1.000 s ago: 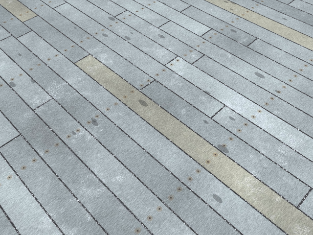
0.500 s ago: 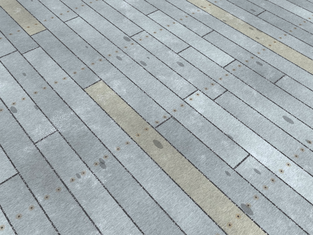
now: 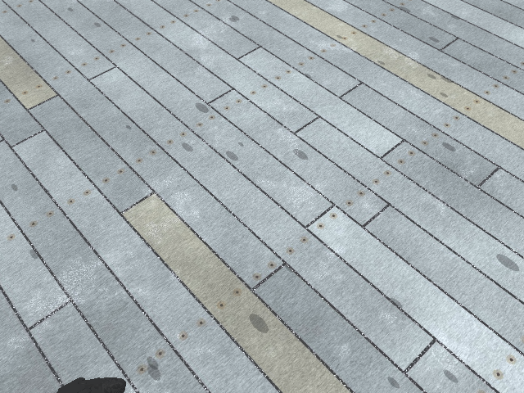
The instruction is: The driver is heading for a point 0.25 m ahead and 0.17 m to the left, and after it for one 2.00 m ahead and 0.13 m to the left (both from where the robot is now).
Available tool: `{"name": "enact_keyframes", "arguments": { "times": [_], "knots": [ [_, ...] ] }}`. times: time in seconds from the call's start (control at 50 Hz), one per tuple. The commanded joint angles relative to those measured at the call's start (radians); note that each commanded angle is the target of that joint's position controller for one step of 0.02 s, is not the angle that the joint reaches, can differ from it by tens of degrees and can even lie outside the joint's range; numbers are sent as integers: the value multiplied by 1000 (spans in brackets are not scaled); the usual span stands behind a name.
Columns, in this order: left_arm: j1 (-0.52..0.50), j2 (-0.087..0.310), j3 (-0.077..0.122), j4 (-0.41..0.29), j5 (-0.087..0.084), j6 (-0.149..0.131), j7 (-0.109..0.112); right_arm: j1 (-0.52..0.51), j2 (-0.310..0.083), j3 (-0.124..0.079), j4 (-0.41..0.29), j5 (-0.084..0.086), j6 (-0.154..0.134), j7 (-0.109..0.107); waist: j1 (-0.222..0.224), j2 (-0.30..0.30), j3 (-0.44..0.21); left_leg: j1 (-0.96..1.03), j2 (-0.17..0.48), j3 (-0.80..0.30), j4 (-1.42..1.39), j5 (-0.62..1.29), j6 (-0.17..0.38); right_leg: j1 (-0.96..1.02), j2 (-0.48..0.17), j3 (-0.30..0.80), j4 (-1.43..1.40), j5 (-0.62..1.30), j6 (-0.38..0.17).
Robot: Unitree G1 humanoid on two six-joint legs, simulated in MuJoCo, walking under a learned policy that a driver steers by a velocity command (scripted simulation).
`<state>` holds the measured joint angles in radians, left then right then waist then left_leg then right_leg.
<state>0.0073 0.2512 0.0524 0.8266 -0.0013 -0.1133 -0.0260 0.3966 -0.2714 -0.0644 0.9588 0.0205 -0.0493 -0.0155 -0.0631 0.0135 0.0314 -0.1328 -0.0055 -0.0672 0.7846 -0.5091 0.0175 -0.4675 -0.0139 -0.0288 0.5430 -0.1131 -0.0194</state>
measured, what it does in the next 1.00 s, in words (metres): walks ahead, turning left: left foot, then right foot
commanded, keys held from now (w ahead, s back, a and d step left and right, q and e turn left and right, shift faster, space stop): w+q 0.18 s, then q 0.12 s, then no key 0.70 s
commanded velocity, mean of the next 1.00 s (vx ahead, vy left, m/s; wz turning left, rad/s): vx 0.21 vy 0.00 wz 0.27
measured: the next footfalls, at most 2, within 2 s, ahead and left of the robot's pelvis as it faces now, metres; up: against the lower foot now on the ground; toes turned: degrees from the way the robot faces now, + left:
left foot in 0.44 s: +0.34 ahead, +0.16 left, +0.00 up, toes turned +15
right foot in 0.82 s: +0.35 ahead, -0.08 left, +0.00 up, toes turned +14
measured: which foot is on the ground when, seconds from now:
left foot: up 0.00-0.42, down 0.44-1.00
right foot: down 0.00-0.44, up 0.46-0.80, down 0.82-1.00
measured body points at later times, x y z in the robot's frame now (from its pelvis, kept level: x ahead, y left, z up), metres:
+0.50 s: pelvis +0.22 +0.04 -0.01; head +0.26 +0.07 +0.44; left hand +0.21 +0.34 -0.14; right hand +0.46 -0.16 -0.09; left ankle +0.30 +0.15 -0.73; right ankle +0.11 -0.12 -0.67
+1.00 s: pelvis +0.29 +0.04 +0.01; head +0.30 +0.04 +0.46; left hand +0.28 +0.32 -0.13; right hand +0.47 -0.17 -0.12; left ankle +0.30 +0.15 -0.73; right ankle +0.31 -0.09 -0.73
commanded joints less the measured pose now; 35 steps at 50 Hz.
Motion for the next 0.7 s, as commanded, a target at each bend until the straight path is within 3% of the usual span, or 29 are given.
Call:
{"name": "enact_keyframes", "arguments": {
  "times": [0.02, 0.04, 0.08, 0.1, 0.12, 0.16, 0.24, 0.28, 0.34, 0.38, 0.4, 0.42, 0.44, 0.46, 0.48, 0.5, 0.52, 0.54, 0.56, 0.6, 0.62, 0.7],
  "knots": [
    [290, 147, 43, 25, -3, 4, 12, -27, -139, -26, -106, 30, -35, -1, 159, -181, -205, -629, 49, -62, 490, 11, 31, 689, -360, 531, -254, -293, -168],
    [225, 126, 35, 19, 0, 3, 12, -62, -129, -28, -109, 26, -32, -7, 131, -109, -135, -593, 93, -43, 468, 93, 28, 559, -323, 423, -282, -198, -149],
    [177, 90, 27, 25, 18, -4, 10, -70, -96, -36, -114, 9, -19, -4, 90, -117, -57, -491, 145, -58, 402, 184, 29, 379, -269, 255, -326, 6, -124],
    [154, 99, 31, 34, 19, -4, 12, -49, -67, -35, -121, 17, -6, -1, 60, -146, -62, -479, 153, -44, 384, 202, 22, 360, -273, 221, -359, -19, -146],
    [147, 92, 32, 35, 14, -7, 14, -66, -62, -36, -125, 17, 7, -1, 61, -112, -43, -482, 163, -38, 375, 217, 23, 332, -257, 179, -392, -17, -146],
    [150, 121, 42, 45, 12, -13, 22, -104, -51, -33, -157, 12, 26, 0, 54, -96, -10, -527, 176, -42, 323, 272, 6, 314, -280, 123, -423, 40, -171],
    [145, 158, 52, 51, 20, 2, 43, -190, -42, -29, -198, -4, 21, 17, 59, -63, 21, -509, 149, 10, 89, 453, -12, 321, -238, -64, -397, 344, -154],
    [151, 170, 55, 49, 12, 18, 55, -255, -27, -20, -224, -12, 16, 34, 83, -69, 24, -446, 117, 80, -35, 536, -13, 318, -213, -146, -360, 439, -133],
    [204, 196, 61, 68, -12, 42, 60, -311, -40, -23, -265, -13, 24, 54, 100, -78, -2, -407, 85, 101, -131, 505, 6, 408, -246, -147, -288, 491, -121],
    [193, 220, 69, 71, -29, 55, 61, -283, -71, -34, -275, -20, 28, 60, 66, -97, -27, -354, 49, 110, -174, 417, 39, 459, -269, -137, -196, 599, -105],
    [176, 225, 71, 69, -36, 61, 62, -223, -96, -46, -262, -22, 26, 62, 26, -98, -59, -278, 22, 121, -222, 417, 61, 470, -261, -139, -108, 644, -87],
    [170, 208, 65, 68, -35, 66, 61, -116, -137, -68, -229, -24, 21, 56, -30, -64, -113, -130, -18, 133, -308, 521, 88, 449, -215, -160, 46, 605, -53],
    [227, 173, 52, 67, -5, 64, 56, -50, -222, -92, -217, -27, 22, 36, -42, 62, -190, 82, 73, 16, -314, 941, 126, 310, -148, -187, 276, 339, 11],
    [312, 71, 17, 42, 36, 55, 41, -84, -291, -89, -239, -50, 27, 17, 53, 294, -297, 385, 354, -357, -235, 1390, 323, -46, 8, -152, 650, -558, 85],
    [355, 93, 12, 83, 19, 50, 26, -91, -210, -50, -271, -47, 20, 23, 34, 157, -496, 396, 425, -443, -242, 1471, 402, -14, -11, 97, 770, -660, 84],
    [284, 148, 26, 61, -35, 58, 20, -124, -175, -45, -267, -41, 21, 34, 19, 132, -432, 321, 390, -381, -326, 1158, 403, -88, -22, 92, 790, -586, 80],
    [207, 154, 28, 54, -38, 68, 29, -187, -147, -39, -261, -23, 19, 37, 28, 60, -289, 195, 322, -295, -369, 913, 325, -141, -63, 71, 730, -518, 70],
    [167, 153, 31, 57, -21, 83, 45, -241, -112, -27, -261, -20, 21, 30, 40, 27, -210, 70, 286, -252, -412, 751, 273, -122, -88, 79, 655, -453, 70],
    [172, 154, 35, 65, -15, 105, 56, -282, -101, -20, -263, -28, 22, 27, 70, 46, -165, -62, 251, -197, -449, 702, 248, -36, -96, 77, 602, -412, 71],
    [212, 133, 34, 82, -3, 122, 68, -308, -118, -26, -255, -50, 17, 22, 100, 71, -154, -165, 225, -149, -487, 663, 238, 72, -78, 61, 490, -349, 74],
    [219, 120, 31, 88, 0, 123, 73, -308, -115, -26, -247, -53, 13, 18, 103, 74, -161, -171, 219, -136, -492, 663, 239, 98, -74, 61, 430, -335, 74],
    [176, 110, 24, 93, -1, 129, 75, -311, -108, -21, -218, -46, 18, 3, 83, 97, -169, -171, 207, -126, -530, 430, 219, 173, -66, 58, 242, -237, 66]
  ]
}}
